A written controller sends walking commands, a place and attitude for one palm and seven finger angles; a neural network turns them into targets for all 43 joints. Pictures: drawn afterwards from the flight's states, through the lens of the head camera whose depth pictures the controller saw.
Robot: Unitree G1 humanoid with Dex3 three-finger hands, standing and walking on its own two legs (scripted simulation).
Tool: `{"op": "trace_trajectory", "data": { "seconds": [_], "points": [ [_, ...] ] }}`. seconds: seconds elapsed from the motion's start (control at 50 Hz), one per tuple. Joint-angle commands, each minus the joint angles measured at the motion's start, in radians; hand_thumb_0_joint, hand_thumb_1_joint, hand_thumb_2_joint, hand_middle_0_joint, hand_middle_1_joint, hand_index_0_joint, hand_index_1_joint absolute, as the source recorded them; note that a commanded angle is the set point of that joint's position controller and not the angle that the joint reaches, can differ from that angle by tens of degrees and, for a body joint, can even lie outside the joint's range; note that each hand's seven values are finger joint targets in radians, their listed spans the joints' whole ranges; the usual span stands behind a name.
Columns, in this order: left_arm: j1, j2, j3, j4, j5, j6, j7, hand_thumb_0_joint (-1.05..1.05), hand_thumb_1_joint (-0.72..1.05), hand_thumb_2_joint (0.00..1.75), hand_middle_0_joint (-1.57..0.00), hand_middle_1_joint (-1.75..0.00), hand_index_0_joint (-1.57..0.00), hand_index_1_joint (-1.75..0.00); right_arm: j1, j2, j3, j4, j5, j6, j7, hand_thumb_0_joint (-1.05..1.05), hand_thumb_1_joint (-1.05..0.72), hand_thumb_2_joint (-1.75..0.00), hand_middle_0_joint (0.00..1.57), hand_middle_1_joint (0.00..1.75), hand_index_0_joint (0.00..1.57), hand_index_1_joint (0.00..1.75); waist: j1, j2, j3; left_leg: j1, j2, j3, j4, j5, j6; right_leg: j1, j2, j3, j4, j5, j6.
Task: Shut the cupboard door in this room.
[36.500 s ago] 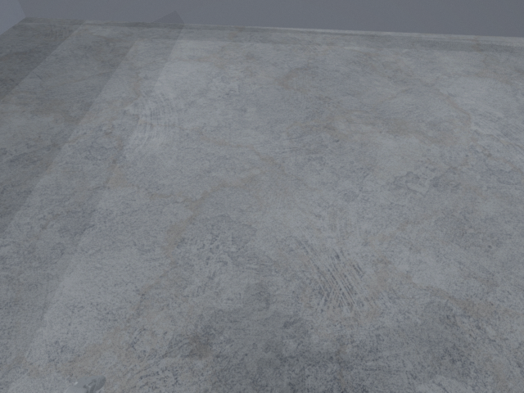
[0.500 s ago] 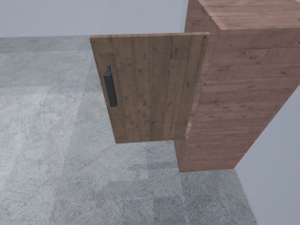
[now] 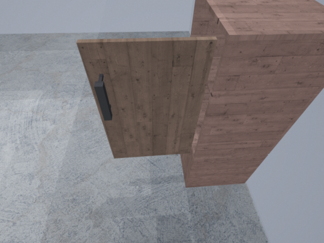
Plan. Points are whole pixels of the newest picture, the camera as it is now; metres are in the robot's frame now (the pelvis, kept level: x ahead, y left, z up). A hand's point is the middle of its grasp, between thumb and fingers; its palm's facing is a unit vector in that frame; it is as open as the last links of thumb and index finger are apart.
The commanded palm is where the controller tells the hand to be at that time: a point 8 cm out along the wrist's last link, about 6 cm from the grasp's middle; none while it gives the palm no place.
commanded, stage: come to a stop and stand still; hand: left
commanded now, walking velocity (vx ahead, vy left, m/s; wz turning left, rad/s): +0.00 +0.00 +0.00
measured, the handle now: (104, 97) +0.51 +0.21 +0.05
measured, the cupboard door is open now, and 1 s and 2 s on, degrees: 90 90 90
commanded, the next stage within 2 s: look again from close up in 0.64 s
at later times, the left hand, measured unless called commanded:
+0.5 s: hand out of the picture +0.01 +0.15 -0.18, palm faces +0.01 -0.98 -0.19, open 7.3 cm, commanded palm none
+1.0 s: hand out of the picture +0.01 +0.14 -0.18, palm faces +0.01 -0.98 -0.18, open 7.3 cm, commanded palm none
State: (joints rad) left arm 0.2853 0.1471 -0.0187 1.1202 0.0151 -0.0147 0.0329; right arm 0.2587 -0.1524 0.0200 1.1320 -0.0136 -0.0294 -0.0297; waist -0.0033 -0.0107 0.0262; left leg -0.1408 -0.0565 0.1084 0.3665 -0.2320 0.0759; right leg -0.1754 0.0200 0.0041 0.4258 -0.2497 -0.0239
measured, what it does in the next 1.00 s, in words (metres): stands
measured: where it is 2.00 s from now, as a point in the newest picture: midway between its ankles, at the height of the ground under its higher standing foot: outside the picture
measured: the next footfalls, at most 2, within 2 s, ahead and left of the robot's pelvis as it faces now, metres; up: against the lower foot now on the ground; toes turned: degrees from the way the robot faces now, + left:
left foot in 1.74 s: +0.15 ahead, +0.10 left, +0.00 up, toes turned +9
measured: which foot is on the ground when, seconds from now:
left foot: down 0.00-1.00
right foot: down 0.00-1.00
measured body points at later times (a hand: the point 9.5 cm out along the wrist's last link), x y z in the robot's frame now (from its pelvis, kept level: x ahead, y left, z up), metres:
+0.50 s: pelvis +0.02 -0.02 +0.00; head +0.03 -0.02 +0.45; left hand +0.01 +0.20 -0.16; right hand +0.02 -0.24 -0.16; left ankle -0.02 +0.06 -0.74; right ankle -0.02 -0.10 -0.74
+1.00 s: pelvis +0.02 -0.03 +0.00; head +0.03 -0.03 +0.45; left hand +0.01 +0.19 -0.16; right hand +0.02 -0.25 -0.16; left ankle -0.02 +0.06 -0.74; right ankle -0.01 -0.10 -0.74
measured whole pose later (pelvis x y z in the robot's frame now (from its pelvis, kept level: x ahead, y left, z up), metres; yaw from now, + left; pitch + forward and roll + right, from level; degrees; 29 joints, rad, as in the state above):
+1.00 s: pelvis +0.02 -0.03 +0.00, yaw +0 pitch +0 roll +1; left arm 0.30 0.15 -0.02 1.11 0.01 -0.02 0.03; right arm 0.26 -0.15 0.02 1.15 -0.01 -0.03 -0.03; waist 0.00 -0.02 0.02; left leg -0.11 -0.02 0.10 0.36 -0.25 0.03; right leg -0.13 0.06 -0.01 0.40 -0.26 -0.07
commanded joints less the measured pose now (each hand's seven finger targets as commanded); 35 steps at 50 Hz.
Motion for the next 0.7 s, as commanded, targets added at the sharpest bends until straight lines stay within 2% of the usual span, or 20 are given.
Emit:
{"op": "trace_trajectory", "data": {
  "seconds": [0.0, 0.26, 0.28, 0.58, 0.68],
  "points": [
    [0.061, 0.084, 0.012, -0.036, -0.006, -0.013, 0.006, 0.0, 0.9, 0.9, -0.2, -0.3, -0.2, -0.3, 0.067, -0.097, -0.018, -0.016, 0.005, -0.015, -0.009, 0.0, -0.9, -0.9, 0.2, 0.3, 0.2, 0.3, -0.001, -0.009, 0.01, 0.01, 0.171, -0.153, -0.054, 0.202, -0.028, -0.011, -0.119, 0.121, -0.054, 0.226, -0.029],
    [0.059, 0.094, 0.014, -0.043, -0.01, -0.016, 0.009, 0.0, 0.9, 0.9, -0.2, -0.3, -0.2, -0.3, 0.076, -0.096, -0.016, -0.002, 0.003, -0.015, -0.011, 0.0, -0.9, -0.9, 0.2, 0.3, 0.2, 0.3, 0.0, 0.007, -0.001, 0.032, 0.174, -0.144, -0.05, 0.224, -0.035, 0.01, -0.121, 0.123, -0.059, 0.264, -0.037],
    [0.055, 0.097, 0.015, -0.047, -0.008, -0.015, 0.009, 0.0, 0.9, 0.9, -0.2, -0.3, -0.2, -0.3, 0.077, -0.092, -0.017, 0.0, 0.004, -0.015, -0.011, 0.0, -0.9, -0.9, 0.2, 0.3, 0.2, 0.3, 0.001, 0.005, 0.013, 0.021, 0.173, -0.144, -0.05, 0.231, -0.034, 0.012, -0.12, 0.119, -0.059, 0.271, -0.037],
    [0.071, 0.1, 0.015, -0.042, -0.009, -0.02, 0.009, 0.0, 0.9, 0.9, -0.2, -0.3, -0.2, -0.3, 0.073, -0.093, -0.019, 0.003, 0.006, -0.011, -0.012, 0.0, -0.9, -0.9, 0.2, 0.3, 0.2, 0.3, 0.001, -0.009, 0.025, 0.03, 0.171, -0.138, -0.047, 0.184, -0.037, 0.011, -0.12, 0.13, -0.083, 0.277, -0.039],
    [0.069, 0.101, 0.017, -0.041, -0.008, -0.021, 0.009, 0.0, 0.9, 0.9, -0.2, -0.3, -0.2, -0.3, 0.072, -0.094, -0.019, 0.003, 0.005, -0.012, -0.013, 0.0, -0.9, -0.9, 0.2, 0.3, 0.2, 0.3, 0.001, 0.004, 0.028, 0.028, 0.173, -0.136, -0.053, 0.179, -0.039, 0.011, -0.118, 0.133, -0.083, 0.273, -0.041]
  ]
}}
